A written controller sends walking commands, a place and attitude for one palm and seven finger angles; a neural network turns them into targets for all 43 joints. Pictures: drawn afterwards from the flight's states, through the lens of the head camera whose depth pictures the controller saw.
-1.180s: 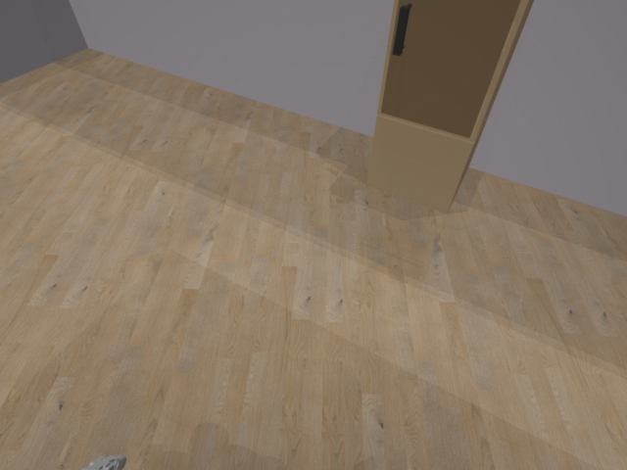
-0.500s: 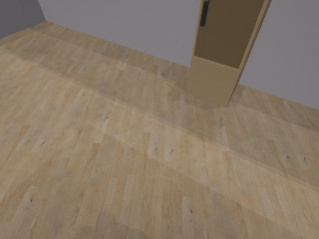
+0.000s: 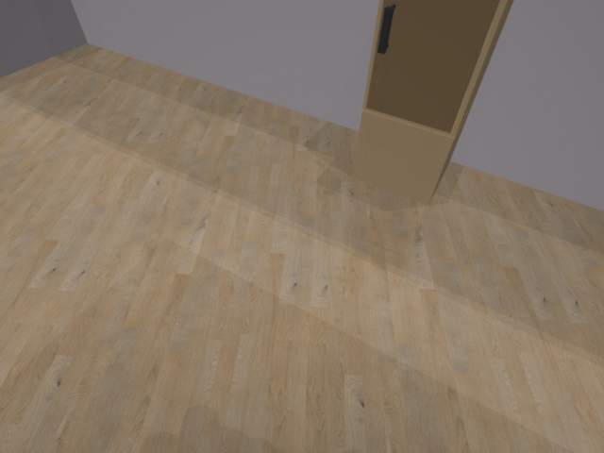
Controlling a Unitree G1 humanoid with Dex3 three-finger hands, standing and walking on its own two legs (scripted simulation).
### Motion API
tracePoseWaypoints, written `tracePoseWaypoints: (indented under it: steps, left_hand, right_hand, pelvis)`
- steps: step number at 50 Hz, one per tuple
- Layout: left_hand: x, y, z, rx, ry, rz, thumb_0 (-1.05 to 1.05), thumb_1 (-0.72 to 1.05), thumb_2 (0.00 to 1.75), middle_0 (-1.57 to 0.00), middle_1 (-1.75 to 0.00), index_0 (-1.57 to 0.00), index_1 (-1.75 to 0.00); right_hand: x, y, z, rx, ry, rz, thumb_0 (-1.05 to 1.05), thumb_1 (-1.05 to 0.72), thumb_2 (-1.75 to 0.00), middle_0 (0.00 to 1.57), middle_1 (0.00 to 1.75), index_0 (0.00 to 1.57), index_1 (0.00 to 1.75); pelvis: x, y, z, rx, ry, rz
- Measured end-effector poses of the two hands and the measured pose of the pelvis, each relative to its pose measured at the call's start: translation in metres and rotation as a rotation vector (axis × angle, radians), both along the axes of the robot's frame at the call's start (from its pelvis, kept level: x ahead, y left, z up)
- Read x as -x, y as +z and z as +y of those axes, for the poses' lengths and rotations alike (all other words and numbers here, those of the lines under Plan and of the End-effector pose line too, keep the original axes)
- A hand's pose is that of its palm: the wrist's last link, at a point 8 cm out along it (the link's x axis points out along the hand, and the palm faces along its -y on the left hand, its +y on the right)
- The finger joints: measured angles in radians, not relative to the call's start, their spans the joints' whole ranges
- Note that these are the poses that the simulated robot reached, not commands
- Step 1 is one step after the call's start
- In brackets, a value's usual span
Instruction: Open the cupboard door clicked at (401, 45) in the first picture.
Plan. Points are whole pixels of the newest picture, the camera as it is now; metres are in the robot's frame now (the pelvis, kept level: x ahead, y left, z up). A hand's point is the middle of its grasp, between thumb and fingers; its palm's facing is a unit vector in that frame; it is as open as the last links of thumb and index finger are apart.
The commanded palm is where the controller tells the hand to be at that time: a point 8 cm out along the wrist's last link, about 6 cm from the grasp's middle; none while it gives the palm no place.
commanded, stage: look at it before walking up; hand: left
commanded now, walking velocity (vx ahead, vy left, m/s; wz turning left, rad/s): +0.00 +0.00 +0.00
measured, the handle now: (387, 28) +1.48 -0.22 -0.01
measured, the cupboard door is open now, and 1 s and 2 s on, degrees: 0 0 0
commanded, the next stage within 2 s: walk to a spot facing it in 0.26 s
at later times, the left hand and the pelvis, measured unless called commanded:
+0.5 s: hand out of the picture +0.07 +0.23 -0.17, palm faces -0.01 -0.95 -0.30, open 7.4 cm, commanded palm none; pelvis +0.02 +0.00 +0.00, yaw +0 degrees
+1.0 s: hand (211, 378) +0.27 +0.18 -0.19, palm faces -0.06 -0.98 -0.18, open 7.3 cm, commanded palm none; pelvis +0.18 +0.00 -0.02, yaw -1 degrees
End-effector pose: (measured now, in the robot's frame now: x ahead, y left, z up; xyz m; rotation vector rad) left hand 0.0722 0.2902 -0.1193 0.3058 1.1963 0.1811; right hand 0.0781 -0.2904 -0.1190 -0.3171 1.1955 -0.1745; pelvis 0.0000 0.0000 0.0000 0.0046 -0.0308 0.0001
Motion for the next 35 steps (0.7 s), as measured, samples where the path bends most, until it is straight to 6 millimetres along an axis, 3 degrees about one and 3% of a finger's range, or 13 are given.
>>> tracePoseWaypoints:
  steps: [22, 28, 35]
  left_hand:
    - [0.005, -0.003, -0.003, -0.002, 0.021, 0.032, 0.00, 0.90, 0.90, -0.20, -0.30, -0.20, -0.30]
    - [0.021, -0.022, -0.020, 0.075, 0.058, 0.081, 0.00, 0.90, 0.90, -0.20, -0.30, -0.20, -0.29]
    - [0.043, -0.048, -0.032, 0.170, 0.106, 0.241, 0.00, 0.90, 0.90, -0.20, -0.30, -0.20, -0.29]
  right_hand:
    - [-0.005, -0.002, 0.000, 0.002, 0.005, 0.022, 0.00, -0.91, -0.89, 0.20, 0.30, 0.20, 0.30]
    - [0.007, -0.016, 0.024, -0.041, -0.009, 0.079, 0.00, -0.91, -0.89, 0.20, 0.30, 0.20, 0.30]
    - [0.024, -0.026, 0.070, -0.085, -0.086, 0.143, 0.00, -0.91, -0.89, 0.20, 0.30, 0.20, 0.30]
  pelvis:
    - [-0.008, 0.000, -0.002, 0.002, 0.003, 0.005]
    - [-0.028, -0.007, 0.003, 0.020, 0.006, 0.017]
    - [-0.067, -0.015, 0.024, 0.012, -0.010, 0.021]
